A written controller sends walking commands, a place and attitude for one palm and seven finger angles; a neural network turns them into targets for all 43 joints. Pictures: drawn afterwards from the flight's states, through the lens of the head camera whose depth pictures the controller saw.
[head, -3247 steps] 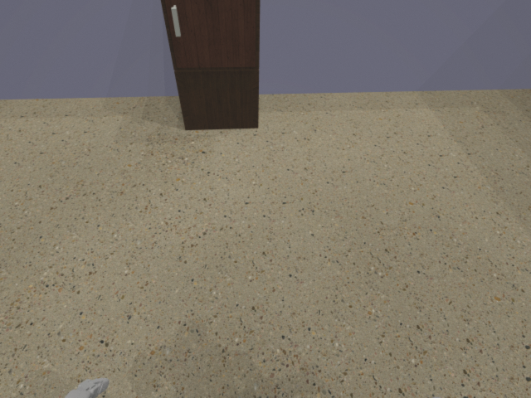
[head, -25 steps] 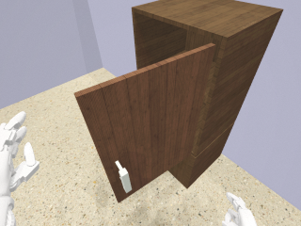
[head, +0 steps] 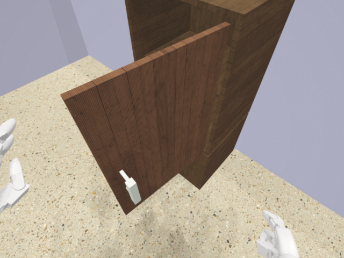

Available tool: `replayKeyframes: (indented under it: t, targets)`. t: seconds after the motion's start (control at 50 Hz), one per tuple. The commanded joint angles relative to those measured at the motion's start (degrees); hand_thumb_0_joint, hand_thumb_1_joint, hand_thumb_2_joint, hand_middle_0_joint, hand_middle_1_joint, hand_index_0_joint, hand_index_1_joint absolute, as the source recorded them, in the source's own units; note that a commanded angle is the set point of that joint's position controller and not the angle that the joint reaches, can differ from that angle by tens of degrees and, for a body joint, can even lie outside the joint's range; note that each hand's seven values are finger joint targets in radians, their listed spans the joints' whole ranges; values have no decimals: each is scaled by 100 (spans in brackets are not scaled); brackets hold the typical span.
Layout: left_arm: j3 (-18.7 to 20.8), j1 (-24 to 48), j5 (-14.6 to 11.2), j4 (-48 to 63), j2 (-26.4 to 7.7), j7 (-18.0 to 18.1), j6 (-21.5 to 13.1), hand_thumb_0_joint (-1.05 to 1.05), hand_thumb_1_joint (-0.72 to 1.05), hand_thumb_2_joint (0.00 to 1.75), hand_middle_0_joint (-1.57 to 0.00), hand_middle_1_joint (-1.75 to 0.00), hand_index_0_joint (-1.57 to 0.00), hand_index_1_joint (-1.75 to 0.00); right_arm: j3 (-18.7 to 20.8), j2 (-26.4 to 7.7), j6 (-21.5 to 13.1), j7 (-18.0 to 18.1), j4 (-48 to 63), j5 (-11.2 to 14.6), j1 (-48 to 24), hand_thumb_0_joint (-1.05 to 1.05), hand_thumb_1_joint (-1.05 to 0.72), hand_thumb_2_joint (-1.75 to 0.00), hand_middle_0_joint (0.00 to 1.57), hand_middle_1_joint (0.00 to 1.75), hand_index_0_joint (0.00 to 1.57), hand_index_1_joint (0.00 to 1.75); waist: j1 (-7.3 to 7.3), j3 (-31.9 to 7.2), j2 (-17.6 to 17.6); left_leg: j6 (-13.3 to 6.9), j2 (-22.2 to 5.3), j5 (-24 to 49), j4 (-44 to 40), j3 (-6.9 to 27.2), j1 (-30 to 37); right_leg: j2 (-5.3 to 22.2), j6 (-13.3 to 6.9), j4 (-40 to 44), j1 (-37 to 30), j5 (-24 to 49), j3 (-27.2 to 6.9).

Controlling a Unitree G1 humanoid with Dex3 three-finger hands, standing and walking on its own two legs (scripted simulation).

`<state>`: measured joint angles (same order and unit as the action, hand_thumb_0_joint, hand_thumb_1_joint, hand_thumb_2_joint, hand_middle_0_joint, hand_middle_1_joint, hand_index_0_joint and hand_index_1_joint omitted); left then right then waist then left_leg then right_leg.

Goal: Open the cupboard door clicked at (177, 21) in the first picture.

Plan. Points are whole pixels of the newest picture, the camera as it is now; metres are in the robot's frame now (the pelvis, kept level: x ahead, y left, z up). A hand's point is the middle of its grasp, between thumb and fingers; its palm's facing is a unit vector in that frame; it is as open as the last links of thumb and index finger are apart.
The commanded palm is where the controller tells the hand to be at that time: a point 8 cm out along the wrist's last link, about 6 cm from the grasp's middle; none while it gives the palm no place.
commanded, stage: step back with the hand held close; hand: left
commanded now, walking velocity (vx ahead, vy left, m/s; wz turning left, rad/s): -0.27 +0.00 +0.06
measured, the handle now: (129, 186) +0.32 +0.15 -0.11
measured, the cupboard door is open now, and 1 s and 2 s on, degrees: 83 83 83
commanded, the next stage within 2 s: stop stepping back and stand still in 0.80 s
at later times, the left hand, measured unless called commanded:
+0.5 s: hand out of the picture +0.11 +0.28 +0.16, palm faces +0.50 -0.77 -0.39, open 7.4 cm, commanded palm +0.04 +0.32 +0.17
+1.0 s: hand out of the picture +0.04 +0.21 +0.18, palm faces +0.31 -0.83 -0.47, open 7.4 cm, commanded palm -0.03 +0.27 +0.17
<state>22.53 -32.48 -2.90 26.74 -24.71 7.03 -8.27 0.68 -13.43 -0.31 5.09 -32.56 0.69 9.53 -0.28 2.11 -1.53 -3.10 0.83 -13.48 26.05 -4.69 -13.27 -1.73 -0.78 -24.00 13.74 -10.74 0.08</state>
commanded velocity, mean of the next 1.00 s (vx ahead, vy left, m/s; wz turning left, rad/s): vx -0.26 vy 0.01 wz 0.01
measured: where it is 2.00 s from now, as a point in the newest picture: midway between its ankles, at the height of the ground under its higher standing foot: outside the picture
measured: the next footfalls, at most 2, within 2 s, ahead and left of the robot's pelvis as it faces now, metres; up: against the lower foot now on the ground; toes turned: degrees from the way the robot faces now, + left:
right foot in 0.80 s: -0.24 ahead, -0.13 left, +0.00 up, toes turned -1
left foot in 1.14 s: -0.08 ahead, +0.08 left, +0.00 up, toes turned -1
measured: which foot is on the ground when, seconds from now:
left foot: down 0.00-1.00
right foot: down 0.00-0.50, up 0.52-0.78, down 0.80-1.00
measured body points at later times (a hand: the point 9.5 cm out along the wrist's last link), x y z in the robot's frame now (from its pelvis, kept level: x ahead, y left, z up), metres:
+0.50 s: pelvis -0.08 +0.01 -0.02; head -0.07 +0.03 +0.43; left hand +0.07 +0.32 +0.18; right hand +0.09 -0.22 -0.09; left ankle +0.01 +0.08 -0.74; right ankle -0.01 -0.11 -0.74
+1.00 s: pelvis -0.17 -0.03 -0.02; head -0.17 +0.00 +0.43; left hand +0.01 +0.25 +0.20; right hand -0.01 -0.27 -0.08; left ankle +0.00 +0.08 -0.74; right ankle -0.28 -0.13 -0.74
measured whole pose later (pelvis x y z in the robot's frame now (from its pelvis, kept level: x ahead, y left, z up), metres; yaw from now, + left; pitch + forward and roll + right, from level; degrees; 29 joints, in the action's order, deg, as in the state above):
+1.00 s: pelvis -0.17 -0.03 -0.02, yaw -1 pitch -1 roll -3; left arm 25.9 -32.0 -4.8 34.6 -30.2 6.6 -13.4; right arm -1.0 -10.5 -4.7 4.0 -35.7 0.3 10.1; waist -2.3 0.4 1.5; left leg -0.8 -3.7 2.0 25.7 -1.6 -27.8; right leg -5.0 -1.9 -27.5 2.3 -24.8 1.1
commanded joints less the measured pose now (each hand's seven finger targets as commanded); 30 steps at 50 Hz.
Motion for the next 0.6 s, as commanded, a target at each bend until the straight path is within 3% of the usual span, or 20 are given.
replayKeyframes:
  t: [0.0, 0.04, 0.1, 0.18, 0.22, 0.24, 0.26, 0.28, 0.32, 0.36, 0.38, 0.4, 0.44, 0.46, 0.48, 0.5, 0.52, 0.54, 0.56, 0.58]
  targets:
    - [915, -163, -21, 1155, -950, 217, -383, 0, 90, 90, -20, -30, -20, -30, 230, -622, -246, 53, 1015, -42, -523, 0, -90, -90, 20, 30, 20, 30, 113, -1150, -193, 83, -636, 1796, -364, 745, -124, 435, 11, -301, -847, 2139, -434]
    - [863, -87, 6, 1312, -905, 222, -406, 0, 90, 90, -20, -30, -20, -30, 243, -669, -289, 65, 1028, -66, -519, 0, -90, -90, 20, 30, 20, 30, 116, -1037, -374, 13, -700, 1304, -519, 870, -487, 350, 28, -390, -929, 1710, -420]
    - [804, -55, 103, 1331, -797, 318, -418, 0, 90, 90, -20, -30, -20, -30, 242, -697, -337, 110, 1050, -175, -376, 0, -90, -90, 20, 30, 20, 30, 76, -754, -317, -80, -848, 376, -796, 1109, -1163, 170, 57, -617, -997, 896, -336]
    - [792, 240, 282, 1437, -667, 430, -472, 0, 90, 90, -20, -30, -20, -30, 292, -751, -477, 164, 999, -311, -251, 0, -90, -90, 20, 30, 20, 30, 28, -516, -846, -280, -1178, -1353, -1301, 1478, -2233, -48, 77, -1344, -1329, -104, -174]
    - [777, 398, 339, 1418, -617, 470, -497, 0, 90, 90, -20, -30, -20, -30, 301, -724, -544, 171, 950, -328, -200, 0, -90, -90, 20, 30, 20, 30, -11, -409, -772, -385, -1266, -2143, -1342, 1543, -2603, -74, 75, -1549, -1390, -384, -193]
    - [927, 401, 352, 1393, -773, 496, -530, 0, 90, 90, -20, -30, -20, -30, 315, -729, -576, 185, 940, -358, -219, 0, -90, -90, 20, 30, 20, 30, -9, -322, -642, -428, -1222, -2215, -1187, 1598, -2726, -43, 56, -1391, -1384, -245, -304]
    - [796, 383, 320, 1380, -653, 496, -549, 0, 90, 90, -20, -30, -20, -30, 285, -679, -596, 170, 906, -359, -156, 0, -90, -90, 20, 30, 20, 30, -50, -331, -351, -333, -1025, -2087, -915, 1521, -2453, 61, -10, -1106, -1103, -119, -425]
    - [796, 415, 291, 1355, -704, 499, -564, 0, 90, 90, -20, -30, -20, -30, 289, -669, -604, 167, 870, -350, -138, 0, -90, -90, 20, 30, 20, 30, -100, -288, 48, -233, -795, -1929, -540, 1424, -2067, 236, -101, -631, -616, -62, -783]
    - [728, 620, 251, 1466, -703, 469, -597, 0, 90, 90, -20, -30, -20, -30, 313, -651, -602, 125, 838, -269, -114, 0, -90, -90, 20, 30, 20, 30, -133, -468, 480, -15, -416, -1702, 247, 1059, -1232, 701, -326, 153, 262, -621, -1477]
    - [637, 744, 218, 1571, -730, 484, -642, 0, 90, 90, -20, -30, -20, -30, 303, -610, -608, 80, 730, -211, -80, 0, -90, -90, 20, 30, 20, 30, -157, -477, 596, 128, -225, -1195, 960, 895, -460, 1130, -584, 623, 1055, -987, -1774]
    - [626, 816, 199, 1588, -777, 456, -680, 0, 90, 90, -20, -30, -20, -30, 271, -587, -637, 33, 701, -134, -137, 0, -90, -90, 20, 30, 20, 30, -141, -508, 565, 141, -204, -915, 1034, 797, -259, 1192, -573, 622, 1193, -903, -1654]
    - [649, 797, 177, 1589, -835, 440, -712, 0, 90, 90, -20, -30, -20, -30, 236, -564, -659, 8, 674, -103, -173, 0, -90, -90, 20, 30, 20, 30, -130, -540, 429, 134, -225, -689, 807, 808, -228, 1098, -504, 473, 1127, -623, -1424]
    - [787, 735, 153, 1642, -983, 415, -735, 0, 90, 90, -20, -30, -20, -30, 216, -630, -689, 24, 690, -94, -325, 0, -90, -90, 20, 30, 20, 30, -87, -442, -201, 29, -559, -593, -203, 1243, -637, 500, -171, -119, 793, -439, -838]
    - [838, 714, 155, 1739, -1001, 393, -765, 0, 90, 90, -20, -30, -20, -30, 192, -653, -729, 29, 718, -82, -392, 0, -90, -90, 20, 30, 20, 30, -30, -487, -739, -99, -975, -1109, -930, 1712, -1210, 93, 20, -801, 207, -491, -469]
    - [1007, 645, 198, 1709, -1030, 378, -797, 0, 90, 90, -20, -30, -20, -30, 206, -686, -771, 33, 741, -106, -443, 0, -90, -90, 20, 30, 20, 30, 36, -590, -1214, -358, -1549, -2252, -1744, 2344, -2145, -267, 154, -1891, -709, -596, -205]
    - [1065, 650, 244, 1687, -1009, 346, -838, 0, 90, 90, -20, -30, -20, -30, 246, -655, -810, 24, 727, -152, -430, 0, -90, -90, 20, 30, 20, 30, 53, -658, -1373, -585, -1916, -3169, -2240, 2710, -2711, -429, 174, -2869, -1151, -977, -219]
    - [1151, 624, 294, 1595, -1024, 351, -843, 0, 90, 90, -20, -30, -20, -30, 269, -640, -831, 18, 689, -226, -361, 0, -90, -90, 20, 30, 20, 30, 22, -567, -1278, -735, -2093, -3353, -2451, 2872, -3029, -501, 178, -3676, -1184, -1160, -277]
    - [1245, 566, 265, 1482, -1119, 356, -827, 0, 90, 90, -20, -30, -20, -30, 273, -562, -842, -8, 659, -249, -382, 0, -90, -90, 20, 30, 20, 30, 34, -474, -977, -799, -2089, -2818, -2236, 2833, -2784, -429, 142, -3853, -799, -1215, -400]
    - [1095, 504, 210, 1486, -954, 353, -822, 0, 90, 90, -20, -30, -20, -30, 251, -484, -875, -47, 611, -268, -367, 0, -90, -90, 20, 30, 20, 30, 42, -474, -603, -758, -1952, -2056, -1896, 2485, -2150, -345, 97, -3544, -347, -1447, -398]
    - [1021, 375, 147, 1437, -886, 352, -796, 0, 90, 90, -20, -30, -20, -30, 281, -523, -909, -82, 569, -225, -387, 0, -90, -90, 20, 30, 20, 30, 83, -566, -562, -624, -1780, -1640, -1759, 2117, -1532, -312, 80, -3165, -47, -1638, -249]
